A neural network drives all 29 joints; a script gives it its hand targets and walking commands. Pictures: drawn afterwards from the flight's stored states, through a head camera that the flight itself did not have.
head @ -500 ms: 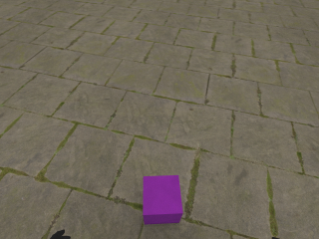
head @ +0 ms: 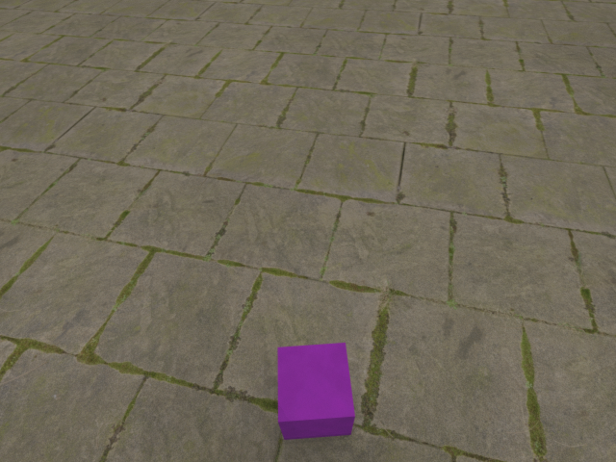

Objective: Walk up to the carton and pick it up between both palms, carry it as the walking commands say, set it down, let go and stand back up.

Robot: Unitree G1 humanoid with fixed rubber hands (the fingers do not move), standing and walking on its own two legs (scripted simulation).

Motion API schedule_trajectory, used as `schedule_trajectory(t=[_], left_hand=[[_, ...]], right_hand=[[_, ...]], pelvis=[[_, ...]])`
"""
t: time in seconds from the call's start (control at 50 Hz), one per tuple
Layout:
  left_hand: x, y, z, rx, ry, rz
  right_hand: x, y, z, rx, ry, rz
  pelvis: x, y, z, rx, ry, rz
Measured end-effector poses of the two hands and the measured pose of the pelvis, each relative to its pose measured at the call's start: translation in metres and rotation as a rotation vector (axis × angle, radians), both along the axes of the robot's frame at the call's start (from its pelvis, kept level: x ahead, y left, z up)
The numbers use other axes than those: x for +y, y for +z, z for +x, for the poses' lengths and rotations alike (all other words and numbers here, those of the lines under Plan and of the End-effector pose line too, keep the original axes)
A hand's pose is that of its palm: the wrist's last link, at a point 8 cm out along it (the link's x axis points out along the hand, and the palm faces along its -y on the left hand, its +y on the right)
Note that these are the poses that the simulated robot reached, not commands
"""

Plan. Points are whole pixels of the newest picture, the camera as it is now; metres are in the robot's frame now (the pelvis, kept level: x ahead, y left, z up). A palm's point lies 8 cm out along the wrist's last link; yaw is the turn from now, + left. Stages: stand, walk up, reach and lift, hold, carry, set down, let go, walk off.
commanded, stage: walk up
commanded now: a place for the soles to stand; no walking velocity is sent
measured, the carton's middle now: (314, 391) +0.43 +0.02 -0.68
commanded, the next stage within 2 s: stand in 0.50 s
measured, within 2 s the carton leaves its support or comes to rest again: neither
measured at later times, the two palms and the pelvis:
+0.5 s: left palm out of the picture +0.11 +0.30 -0.11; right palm out of the picture +0.06 -0.30 -0.12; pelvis +0.00 +0.00 +0.00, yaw -1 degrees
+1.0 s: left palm out of the picture +0.10 +0.31 -0.11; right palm out of the picture +0.07 -0.30 -0.12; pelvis +0.01 +0.01 +0.00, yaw -2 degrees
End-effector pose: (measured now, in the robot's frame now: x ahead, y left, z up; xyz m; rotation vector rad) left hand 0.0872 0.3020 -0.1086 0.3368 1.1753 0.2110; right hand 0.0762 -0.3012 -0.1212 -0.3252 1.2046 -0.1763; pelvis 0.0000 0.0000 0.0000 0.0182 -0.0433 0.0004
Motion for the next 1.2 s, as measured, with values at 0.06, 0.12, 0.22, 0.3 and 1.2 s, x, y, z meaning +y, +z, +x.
schedule_trajectory(t=[0.06, 0.12, 0.22, 0.3, 1.2], left_hand=[[-0.004, -0.002, 0.000, -0.003, 0.005, -0.007], [-0.007, -0.003, 0.001, -0.003, 0.003, -0.013], [-0.010, -0.003, 0.005, -0.016, 0.003, -0.018], [-0.009, -0.002, 0.009, -0.020, -0.005, -0.019], [-0.004, 0.000, 0.039, -0.078, -0.014, -0.044]], right_hand=[[-0.005, 0.003, 0.000, -0.003, -0.002, -0.012], [-0.009, 0.003, 0.000, -0.007, -0.010, -0.020], [-0.012, 0.004, -0.004, 0.005, -0.018, -0.025], [-0.010, 0.003, -0.008, 0.013, -0.024, -0.023], [0.010, 0.007, 0.024, -0.101, -0.080, 0.003]], pelvis=[[-0.002, 0.000, 0.002, -0.002, 0.003, 0.000], [-0.003, 0.000, 0.003, 0.000, 0.001, -0.001], [-0.005, 0.000, 0.003, 0.004, 0.000, -0.004], [-0.004, 0.000, 0.002, 0.007, -0.007, -0.007], [0.012, -0.009, -0.005, 0.032, 0.014, -0.015]])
